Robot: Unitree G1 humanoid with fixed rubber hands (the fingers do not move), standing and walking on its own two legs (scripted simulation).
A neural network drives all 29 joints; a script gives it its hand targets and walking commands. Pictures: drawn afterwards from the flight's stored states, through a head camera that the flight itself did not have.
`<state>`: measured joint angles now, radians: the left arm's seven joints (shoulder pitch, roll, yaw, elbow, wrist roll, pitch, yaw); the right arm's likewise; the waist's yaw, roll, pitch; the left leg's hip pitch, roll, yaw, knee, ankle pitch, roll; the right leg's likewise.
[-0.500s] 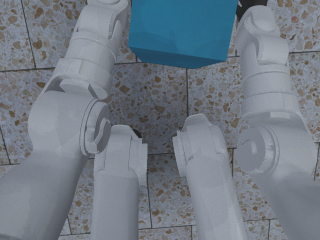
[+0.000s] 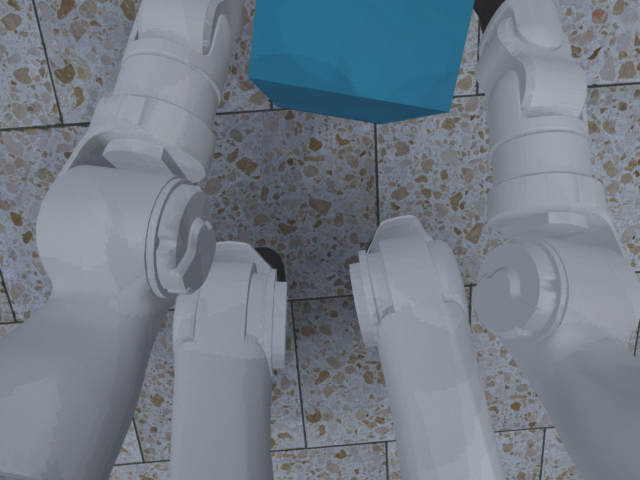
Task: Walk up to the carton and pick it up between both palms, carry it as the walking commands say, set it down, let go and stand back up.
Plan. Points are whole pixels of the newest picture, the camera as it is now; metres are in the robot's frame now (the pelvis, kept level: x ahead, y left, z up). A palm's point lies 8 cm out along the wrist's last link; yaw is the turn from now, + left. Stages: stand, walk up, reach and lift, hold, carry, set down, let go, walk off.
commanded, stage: set down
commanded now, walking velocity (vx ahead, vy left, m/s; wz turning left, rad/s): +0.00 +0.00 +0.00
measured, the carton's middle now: out of the picture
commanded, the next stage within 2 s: none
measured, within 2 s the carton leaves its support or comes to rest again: neither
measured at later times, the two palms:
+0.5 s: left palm out of the picture +0.58 +0.06 -0.17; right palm out of the picture +0.52 -0.19 -0.17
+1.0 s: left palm out of the picture +0.60 +0.09 -0.15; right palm out of the picture +0.54 -0.23 -0.14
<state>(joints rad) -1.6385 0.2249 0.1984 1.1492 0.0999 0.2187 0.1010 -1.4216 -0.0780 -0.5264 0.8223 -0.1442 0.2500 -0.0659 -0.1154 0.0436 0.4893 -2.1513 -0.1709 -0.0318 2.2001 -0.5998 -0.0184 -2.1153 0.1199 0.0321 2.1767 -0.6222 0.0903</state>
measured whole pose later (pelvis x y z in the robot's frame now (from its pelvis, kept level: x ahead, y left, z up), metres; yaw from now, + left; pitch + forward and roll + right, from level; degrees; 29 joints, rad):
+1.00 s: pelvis +0.01 -0.01 +0.01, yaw -2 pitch +38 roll -3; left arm -1.55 0.37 0.02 1.06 -0.10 0.16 0.11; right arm -1.40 -0.22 -0.30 0.93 0.14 0.11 -0.15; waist -0.11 0.00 0.35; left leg -2.21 -0.10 -0.03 2.17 -0.63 -0.01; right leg -2.20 0.08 -0.02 2.14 -0.60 0.03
